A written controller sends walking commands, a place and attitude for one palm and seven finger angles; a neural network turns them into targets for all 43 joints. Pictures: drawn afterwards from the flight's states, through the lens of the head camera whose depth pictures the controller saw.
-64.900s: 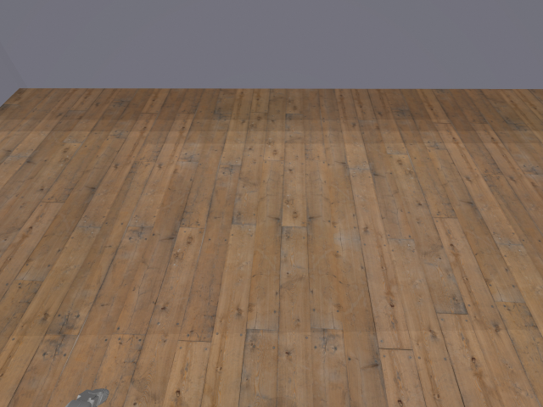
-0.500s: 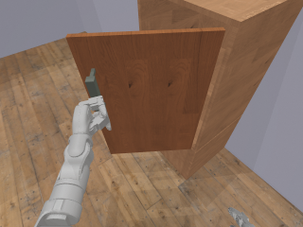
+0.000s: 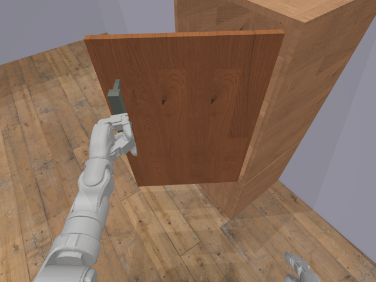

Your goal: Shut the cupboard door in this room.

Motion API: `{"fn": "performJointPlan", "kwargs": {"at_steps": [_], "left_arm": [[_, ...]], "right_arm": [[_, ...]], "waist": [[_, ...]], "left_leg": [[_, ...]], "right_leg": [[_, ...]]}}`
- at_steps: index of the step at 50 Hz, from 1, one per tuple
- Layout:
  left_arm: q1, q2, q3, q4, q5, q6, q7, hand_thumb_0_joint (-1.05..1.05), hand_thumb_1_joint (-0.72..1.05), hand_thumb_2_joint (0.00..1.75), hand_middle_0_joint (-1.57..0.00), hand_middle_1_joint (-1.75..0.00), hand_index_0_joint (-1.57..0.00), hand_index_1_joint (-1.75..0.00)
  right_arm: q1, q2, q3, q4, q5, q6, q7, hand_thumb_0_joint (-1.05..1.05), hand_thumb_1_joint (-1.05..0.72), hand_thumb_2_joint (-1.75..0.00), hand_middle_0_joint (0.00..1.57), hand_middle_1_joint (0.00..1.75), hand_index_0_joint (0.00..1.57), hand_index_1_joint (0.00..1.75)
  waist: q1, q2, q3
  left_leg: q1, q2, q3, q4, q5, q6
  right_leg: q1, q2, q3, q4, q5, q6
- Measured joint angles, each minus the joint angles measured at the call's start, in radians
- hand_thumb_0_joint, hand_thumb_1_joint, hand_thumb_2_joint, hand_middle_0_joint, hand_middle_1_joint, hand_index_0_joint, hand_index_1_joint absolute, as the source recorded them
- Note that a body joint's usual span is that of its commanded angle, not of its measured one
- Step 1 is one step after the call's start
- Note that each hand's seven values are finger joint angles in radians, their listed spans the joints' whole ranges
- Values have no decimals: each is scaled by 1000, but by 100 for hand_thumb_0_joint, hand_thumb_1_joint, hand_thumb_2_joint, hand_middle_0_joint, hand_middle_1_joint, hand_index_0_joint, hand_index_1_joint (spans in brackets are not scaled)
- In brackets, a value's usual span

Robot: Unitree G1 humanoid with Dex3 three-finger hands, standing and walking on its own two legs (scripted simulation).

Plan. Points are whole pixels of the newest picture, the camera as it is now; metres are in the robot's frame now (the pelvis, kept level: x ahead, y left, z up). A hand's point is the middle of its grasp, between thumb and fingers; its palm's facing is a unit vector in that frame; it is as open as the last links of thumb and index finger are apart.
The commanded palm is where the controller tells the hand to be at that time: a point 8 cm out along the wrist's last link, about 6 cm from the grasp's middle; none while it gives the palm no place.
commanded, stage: push the door shut along its arc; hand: left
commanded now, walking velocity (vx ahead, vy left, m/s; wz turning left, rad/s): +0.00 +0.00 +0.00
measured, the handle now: (123, 112) +0.48 +0.17 +0.09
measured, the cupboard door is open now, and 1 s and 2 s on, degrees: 55 41 27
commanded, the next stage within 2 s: pull the fist back off the door in 1.74 s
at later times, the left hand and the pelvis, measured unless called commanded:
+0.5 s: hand (139, 119) +0.45 +0.13 +0.10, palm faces -0.09 -1.00 -0.02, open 3.1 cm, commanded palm +0.44 +0.17 +0.10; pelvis -0.01 +0.00 -0.01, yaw +0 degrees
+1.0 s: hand (155, 102) +0.50 +0.09 +0.10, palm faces -0.23 -0.97 +0.00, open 3.1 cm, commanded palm +0.50 +0.15 +0.10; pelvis -0.01 +0.01 -0.02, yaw -1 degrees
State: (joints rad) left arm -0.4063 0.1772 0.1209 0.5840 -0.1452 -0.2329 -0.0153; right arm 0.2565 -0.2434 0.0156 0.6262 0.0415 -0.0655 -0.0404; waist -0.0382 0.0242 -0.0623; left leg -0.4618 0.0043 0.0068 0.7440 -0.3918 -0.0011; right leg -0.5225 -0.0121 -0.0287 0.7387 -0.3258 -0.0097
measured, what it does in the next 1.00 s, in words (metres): stands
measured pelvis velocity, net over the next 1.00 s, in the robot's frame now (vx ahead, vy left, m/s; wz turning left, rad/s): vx -0.01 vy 0.01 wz -0.02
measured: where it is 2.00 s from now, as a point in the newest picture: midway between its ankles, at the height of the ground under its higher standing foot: outside the picture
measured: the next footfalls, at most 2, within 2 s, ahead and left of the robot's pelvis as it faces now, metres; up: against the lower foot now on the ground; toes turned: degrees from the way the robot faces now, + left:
none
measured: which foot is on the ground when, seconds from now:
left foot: down 0.00-1.00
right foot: down 0.00-1.00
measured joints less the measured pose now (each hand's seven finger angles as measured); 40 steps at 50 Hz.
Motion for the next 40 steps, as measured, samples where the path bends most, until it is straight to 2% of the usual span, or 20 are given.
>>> {"fn": "performJointPlan", "kwargs": {"at_steps": [8,19,30,40], "left_arm": [[-121,27,36,139,1,-16,-43,2,90,90,-132,-150,-130,-150],[-271,79,49,328,-5,-64,-108,2,90,90,-133,-150,-131,-150],[-428,135,91,516,3,-103,-168,2,90,90,-131,-150,-131,-150],[-539,200,118,607,16,-100,-236,2,90,90,-130,-150,-130,-150]], "right_arm": [[19,4,3,9,-4,14,5,1,-90,-90,20,30,20,30],[77,-11,-7,42,-2,31,6,1,-90,-90,20,30,20,30],[110,-26,-6,54,-12,32,11,1,-91,-90,20,30,20,30],[139,-34,0,53,-21,30,13,1,-91,-90,20,30,20,30]], "waist": [[-15,-1,-9],[-34,-2,-3],[-83,-6,-7],[-123,-2,-6]], "left_leg": [[-28,-1,7,10,-3,2],[-78,-4,-2,39,-6,5],[-151,-2,4,71,-7,7],[-220,4,6,106,-13,8]], "right_leg": [[-31,-1,7,12,-2,2],[-73,-5,-1,30,-2,3],[-146,-3,5,56,4,5],[-212,3,7,78,6,5]]}}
